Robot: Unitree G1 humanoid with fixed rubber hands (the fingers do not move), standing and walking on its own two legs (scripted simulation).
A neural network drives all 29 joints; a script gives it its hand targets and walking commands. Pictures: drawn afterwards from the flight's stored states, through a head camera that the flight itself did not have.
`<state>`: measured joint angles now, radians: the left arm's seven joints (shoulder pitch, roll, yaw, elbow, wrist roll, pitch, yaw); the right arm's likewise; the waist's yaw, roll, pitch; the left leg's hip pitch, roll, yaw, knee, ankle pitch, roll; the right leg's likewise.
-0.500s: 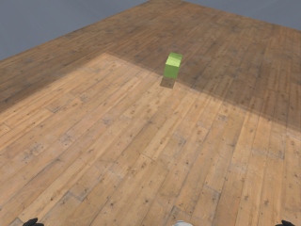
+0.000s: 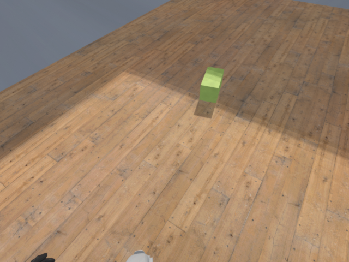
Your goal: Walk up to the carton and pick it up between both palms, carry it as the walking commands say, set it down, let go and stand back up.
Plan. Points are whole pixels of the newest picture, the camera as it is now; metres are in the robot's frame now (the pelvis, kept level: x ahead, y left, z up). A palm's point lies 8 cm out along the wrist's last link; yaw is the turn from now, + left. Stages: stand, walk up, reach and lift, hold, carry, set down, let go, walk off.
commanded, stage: walk up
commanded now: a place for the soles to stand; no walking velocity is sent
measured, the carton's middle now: (211, 84) +1.63 -0.30 -0.69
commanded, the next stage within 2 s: none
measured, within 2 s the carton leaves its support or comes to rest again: neither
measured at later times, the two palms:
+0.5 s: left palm (89, 161) +0.43 +0.29 -0.08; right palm (343, 201) +0.29 -0.40 -0.05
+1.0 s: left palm (119, 132) +0.57 +0.23 -0.10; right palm (308, 115) +0.61 -0.46 -0.07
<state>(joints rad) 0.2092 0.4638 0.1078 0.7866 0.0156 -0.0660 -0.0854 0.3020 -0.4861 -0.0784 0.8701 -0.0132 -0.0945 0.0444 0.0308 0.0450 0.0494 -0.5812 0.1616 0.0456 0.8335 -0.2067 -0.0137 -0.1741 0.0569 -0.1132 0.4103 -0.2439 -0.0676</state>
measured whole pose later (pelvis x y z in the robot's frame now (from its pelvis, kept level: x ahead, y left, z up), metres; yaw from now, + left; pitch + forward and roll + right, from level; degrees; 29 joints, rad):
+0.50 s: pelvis +0.27 -0.03 +0.00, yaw -3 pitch -1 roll +2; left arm 0.15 0.49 0.10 0.81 0.04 0.00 -0.14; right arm 0.35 -0.52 -0.10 0.85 0.00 -0.13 0.02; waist -0.04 -0.09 0.04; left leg -0.13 0.05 0.19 0.44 -0.28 0.00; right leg -0.57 -0.16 0.02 0.72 -0.13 0.02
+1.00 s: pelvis +0.52 -0.12 -0.01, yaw -1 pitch -1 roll -2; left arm 0.34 0.49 0.09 0.75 0.02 -0.03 -0.09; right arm 0.29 -0.49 -0.08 0.83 -0.01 -0.11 0.03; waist 0.07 -0.01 0.04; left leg -0.43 0.06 0.11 0.56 -0.18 0.03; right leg -0.15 0.01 -0.13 0.58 -0.41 -0.05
